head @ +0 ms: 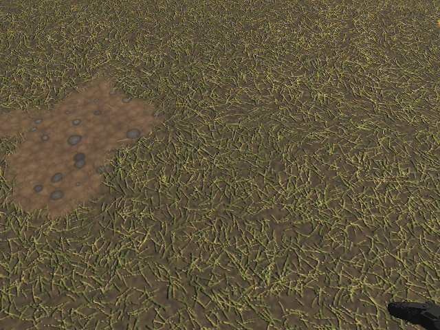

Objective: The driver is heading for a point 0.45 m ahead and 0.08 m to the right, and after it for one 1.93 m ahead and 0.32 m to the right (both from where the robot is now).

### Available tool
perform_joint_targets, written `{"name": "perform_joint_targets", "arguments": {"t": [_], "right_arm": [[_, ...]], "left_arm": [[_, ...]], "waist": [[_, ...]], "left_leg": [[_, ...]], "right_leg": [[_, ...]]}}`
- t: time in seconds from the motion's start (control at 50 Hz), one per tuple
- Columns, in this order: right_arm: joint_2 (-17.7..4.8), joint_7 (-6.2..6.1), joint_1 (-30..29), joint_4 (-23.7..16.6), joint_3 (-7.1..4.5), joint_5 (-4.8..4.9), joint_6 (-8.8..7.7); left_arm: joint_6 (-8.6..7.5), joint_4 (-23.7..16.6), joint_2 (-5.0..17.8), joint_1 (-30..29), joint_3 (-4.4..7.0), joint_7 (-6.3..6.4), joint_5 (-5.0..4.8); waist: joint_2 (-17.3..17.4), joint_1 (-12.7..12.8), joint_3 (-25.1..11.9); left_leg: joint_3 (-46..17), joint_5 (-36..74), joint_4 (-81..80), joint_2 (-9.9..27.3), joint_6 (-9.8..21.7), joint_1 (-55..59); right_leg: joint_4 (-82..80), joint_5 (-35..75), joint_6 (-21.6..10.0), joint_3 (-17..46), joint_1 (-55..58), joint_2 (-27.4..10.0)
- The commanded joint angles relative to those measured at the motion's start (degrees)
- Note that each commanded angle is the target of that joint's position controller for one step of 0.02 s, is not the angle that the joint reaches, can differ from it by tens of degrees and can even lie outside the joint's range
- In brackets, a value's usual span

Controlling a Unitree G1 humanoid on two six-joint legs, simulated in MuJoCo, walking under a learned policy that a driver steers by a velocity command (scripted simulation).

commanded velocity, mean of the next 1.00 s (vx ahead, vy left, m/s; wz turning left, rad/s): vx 0.14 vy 0.00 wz -0.55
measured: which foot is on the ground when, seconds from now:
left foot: up 0.00-0.06, down 0.08-0.56, up 0.58-0.96, down 0.98-1.00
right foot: down 0.00-0.08, up 0.10-0.54, down 0.56-1.00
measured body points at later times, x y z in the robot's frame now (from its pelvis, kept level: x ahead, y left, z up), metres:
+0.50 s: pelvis +0.18 +0.02 +0.00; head +0.23 +0.00 +0.44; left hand +0.44 +0.22 -0.09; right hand +0.20 -0.29 -0.12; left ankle +0.20 +0.15 -0.74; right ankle +0.22 -0.12 -0.72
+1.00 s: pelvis +0.23 +0.01 -0.01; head +0.25 +0.00 +0.44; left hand +0.53 +0.14 -0.09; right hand +0.20 -0.30 -0.12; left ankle +0.31 +0.11 -0.75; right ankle +0.22 -0.11 -0.74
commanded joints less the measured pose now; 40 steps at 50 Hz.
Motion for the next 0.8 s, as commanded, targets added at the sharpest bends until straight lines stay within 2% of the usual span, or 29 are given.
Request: {"name": "perform_joint_targets", "arguments": {"t": [0.02,0.04,0.06,0.08,0.1,0.12,0.14,0.16,0.18,0.2,0.24,0.28,0.34,0.38,0.46,0.5,0.52,0.54,0.56,0.58,0.6,0.62,0.64,0.66,0.68,0.72,0.8], "right_arm": [[-6.17,0.75,-4.55,-5.26,-1.31,0.60,-1.52],[-6.97,0.83,-3.13,-5.17,-1.58,0.76,-1.84],[-7.94,0.62,0.75,-4.30,-2.09,0.42,-2.12],[-10.05,0.20,6.75,-3.54,-2.88,-0.72,-2.47],[-14.12,-0.33,15.32,-3.13,-3.80,-1.73,-2.30],[-15.84,0.07,17.23,-1.57,-4.30,-1.88,-0.95],[-9.33,0.40,15.09,-3.46,-2.91,-0.64,-0.19],[-6.11,0.22,12.63,-4.53,-1.97,-0.44,0.42],[-5.59,0.21,9.60,-4.82,-1.57,-0.71,1.03],[-5.18,0.19,7.76,-4.38,-1.47,-0.70,1.51],[-5.70,0.14,6.23,-3.60,-1.68,-1.24,1.75],[-7.14,-0.24,5.54,-3.10,-2.33,-1.15,1.94],[-8.47,-1.02,4.75,-2.75,-2.94,-0.40,2.84],[-9.06,-1.21,4.04,-2.55,-3.07,-0.08,3.49],[-11.03,-0.67,5.56,-1.47,-3.74,1.02,4.41],[-11.90,-0.46,5.94,-1.13,-4.11,1.86,4.71],[-11.92,-0.47,5.53,-1.04,-4.17,2.33,4.86],[-10.93,-0.41,6.82,-0.45,-4.01,2.47,4.91],[-9.09,-0.18,10.10,-0.01,-3.53,1.09,4.71],[-5.13,0.20,10.34,-2.78,-1.87,-2.30,4.47],[-6.95,0.36,8.28,-3.07,-2.17,-1.46,4.43],[-9.03,0.29,5.39,-3.55,-2.74,0.41,4.78],[-8.86,-0.18,5.32,-3.37,-2.81,0.63,5.08],[-9.04,-0.82,5.02,-2.97,-2.95,-0.07,5.46],[-9.35,-1.10,5.21,-3.15,-3.12,-0.38,5.84],[-8.16,-1.07,6.91,-2.88,-2.87,-0.21,6.16],[-6.29,-1.13,5.90,-3.35,-2.09,-0.10,6.33]], "left_arm": [[0.12,-2.86,8.69,1.04,2.07,0.68,0.01],[0.33,-3.11,8.97,0.83,2.22,0.79,0.25],[0.65,-3.57,8.36,0.00,2.07,0.86,0.33],[0.68,-4.41,6.31,-0.57,1.34,0.71,0.64],[0.58,-6.15,3.19,0.11,0.27,0.76,1.73],[0.30,-7.43,1.46,9.45,-0.40,0.67,0.13],[0.79,-5.59,8.35,9.49,0.93,1.08,-0.41],[1.54,-6.66,10.93,3.38,1.87,1.24,-0.28],[2.31,-7.43,10.49,0.60,2.16,1.50,0.12],[2.90,-8.30,9.75,-0.78,2.43,1.58,0.60],[4.22,-9.18,6.09,0.29,1.95,1.28,-0.04],[4.79,-11.26,4.53,-1.45,1.58,1.18,-0.01],[4.89,-13.20,4.31,-3.73,1.42,0.52,0.52],[4.87,-14.29,4.38,-5.79,1.38,-0.19,0.60],[5.39,-17.23,5.55,-10.42,1.86,-1.60,0.72],[5.72,-18.36,6.17,-10.94,2.33,-2.10,0.69],[5.76,-18.31,6.27,-9.83,2.60,-2.23,0.71],[5.66,-17.73,7.50,-7.46,3.29,-1.92,0.95],[5.51,-17.16,12.71,-2.98,5.04,-0.82,1.06],[5.48,-18.48,18.99,-1.90,5.92,0.38,1.78],[4.41,-19.13,16.09,-1.04,4.88,-0.26,2.48],[3.53,-19.00,14.24,-3.02,4.29,-0.71,2.21],[3.14,-18.62,12.62,-5.92,3.94,-0.51,1.28],[3.34,-18.93,11.26,-8.21,3.44,-0.22,0.67],[3.72,-19.35,11.06,-10.26,3.16,0.12,0.66],[4.15,-19.90,11.34,-11.58,3.16,0.54,1.60],[4.53,-19.51,12.09,-10.91,3.59,1.35,1.24]], "waist": [[-6.24,-1.57,-0.86],[-7.41,-2.59,-1.29],[-8.25,-4.84,-2.33],[-7.45,-7.88,-7.48],[0.12,-10.49,-16.89],[19.61,-5.86,-23.69],[11.16,-6.73,-20.10],[5.87,-8.25,-13.65],[1.47,-7.14,-9.87],[1.49,-5.95,-6.73],[5.36,-4.23,-4.64],[6.18,-4.15,-4.75],[4.45,-4.49,-7.15],[4.40,-4.95,-6.94],[4.85,-6.37,-5.03],[5.21,-6.02,-4.70],[4.89,-4.96,-4.91],[3.13,-3.91,-6.00],[-4.87,-3.02,-9.45],[-20.83,-4.93,-11.44],[-14.48,-1.72,-18.79],[-9.55,-1.61,-15.45],[-7.22,-3.32,-11.95],[-5.49,-4.12,-10.09],[-6.35,-5.47,-9.06],[-7.70,-6.72,-9.46],[-8.63,-5.73,-9.80]], "left_leg": [[0.87,-3.93,-3.53,-2.45,0.68,7.64],[1.09,-7.08,-4.10,-2.56,1.50,9.70],[2.07,-7.48,-6.71,-2.84,2.97,14.75],[0.62,-4.78,-6.77,0.33,5.70,25.39],[-8.65,6.32,-2.85,11.49,9.66,41.24],[-31.18,8.19,-5.10,23.57,19.13,56.15],[-30.09,4.62,-5.55,22.79,17.47,52.56],[-19.75,9.66,-5.36,19.96,15.24,45.96],[-12.93,15.88,-6.04,17.11,14.20,38.96],[-8.70,18.70,-7.02,15.01,13.97,33.43],[-2.07,17.44,-11.25,12.05,14.22,25.87],[0.83,18.49,-13.55,12.79,16.01,25.42],[4.98,16.95,-14.58,13.62,16.44,27.15],[8.34,13.89,-14.88,13.17,15.65,26.50],[10.61,9.00,-12.29,14.20,13.98,28.34],[10.52,8.38,-8.95,15.25,12.62,30.29],[11.57,8.04,-5.80,14.67,11.18,30.22],[13.75,7.21,0.10,12.36,8.79,28.33],[16.94,-1.02,11.89,7.84,4.36,20.50],[17.80,-41.19,30.98,-0.85,-1.06,0.58],[5.89,-46.43,40.71,-2.95,-1.43,-2.83],[3.65,-42.11,43.17,-1.61,-0.78,-4.33],[3.27,-37.18,40.83,-0.42,-0.21,-5.19],[2.88,-33.76,37.85,0.37,-0.31,-4.71],[3.01,-31.31,35.74,0.18,-0.60,-1.58],[3.82,-28.41,32.06,-1.65,-1.28,2.51],[2.98,-25.63,20.77,-3.16,-2.09,6.40]], "right_leg": [[-0.91,6.95,-6.67,14.30,-2.43,-14.56],[1.18,8.88,-6.33,15.66,-1.36,-15.02],[5.18,13.37,-5.03,15.55,-1.31,-13.36],[14.69,17.32,-2.70,12.73,-3.51,-9.77],[31.73,5.62,0.42,6.44,-11.64,-5.16],[46.39,-23.92,3.58,0.92,-29.93,1.10],[52.87,-22.06,4.86,2.66,-34.30,-4.48],[54.69,-18.17,6.07,0.79,-35.49,-5.79],[53.96,-15.26,7.31,-1.28,-34.06,-7.55],[51.58,-13.20,7.95,-2.15,-33.24,-9.16],[47.80,-10.10,8.61,-5.09,-28.68,-10.28],[43.13,-7.16,9.29,-6.07,-28.98,-10.93],[35.04,0.69,8.97,-6.78,-26.75,-11.85],[29.68,4.71,8.18,-8.02,-23.73,-11.82],[21.33,3.64,5.95,-10.52,-20.95,-10.80],[16.39,1.86,4.30,-11.45,-19.44,-9.98],[11.56,4.25,3.20,-12.38,-16.52,-9.04],[6.09,9.70,1.57,-12.50,-10.41,-7.48],[3.52,30.14,-1.72,-4.78,1.68,-11.88],[6.12,54.16,-12.37,16.44,13.97,-26.78],[4.02,49.06,-19.28,22.29,13.25,-30.85],[2.93,44.11,-16.96,16.87,10.51,-27.44],[2.61,37.23,-13.12,12.56,7.16,-23.89],[1.84,32.15,-10.80,10.98,4.01,-21.96],[0.97,30.36,-9.97,9.58,-0.36,-20.45],[0.13,29.48,-9.78,8.45,-3.91,-18.62],[0.27,21.54,-9.30,10.07,-5.51,-17.22]]}}
Keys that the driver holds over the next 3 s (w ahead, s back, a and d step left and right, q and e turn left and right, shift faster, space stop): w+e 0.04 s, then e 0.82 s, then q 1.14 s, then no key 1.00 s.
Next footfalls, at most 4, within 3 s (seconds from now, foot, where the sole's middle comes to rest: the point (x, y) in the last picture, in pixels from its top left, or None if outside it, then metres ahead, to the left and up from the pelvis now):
0.08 left None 0.24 0.14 -0.78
0.56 right None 0.25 -0.13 -0.78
0.98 left None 0.34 0.09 -0.78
1.62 left None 0.32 0.13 -0.78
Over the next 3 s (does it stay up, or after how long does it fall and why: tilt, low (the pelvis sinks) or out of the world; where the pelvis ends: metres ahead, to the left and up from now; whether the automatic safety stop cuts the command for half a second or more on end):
stays up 0.26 0.07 -0.01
